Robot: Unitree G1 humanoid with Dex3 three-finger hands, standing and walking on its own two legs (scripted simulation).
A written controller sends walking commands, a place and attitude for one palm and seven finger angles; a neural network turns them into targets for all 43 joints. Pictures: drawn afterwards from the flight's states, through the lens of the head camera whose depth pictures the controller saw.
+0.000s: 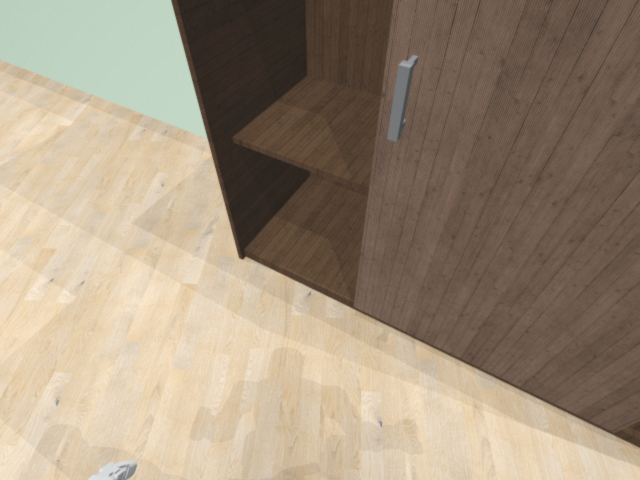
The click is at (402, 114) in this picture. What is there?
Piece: wardrobe's sliding door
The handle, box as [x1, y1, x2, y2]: [387, 55, 418, 141]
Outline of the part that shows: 413,55 407,61 403,60 398,65 387,135 388,139 395,141 400,136 401,129 405,123 403,117 413,66 416,63 418,56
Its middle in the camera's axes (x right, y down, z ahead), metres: +0.15 -0.25 +0.70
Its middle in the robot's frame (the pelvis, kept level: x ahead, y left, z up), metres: +0.72 -0.10 +0.10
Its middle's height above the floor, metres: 0.87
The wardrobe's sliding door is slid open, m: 0.49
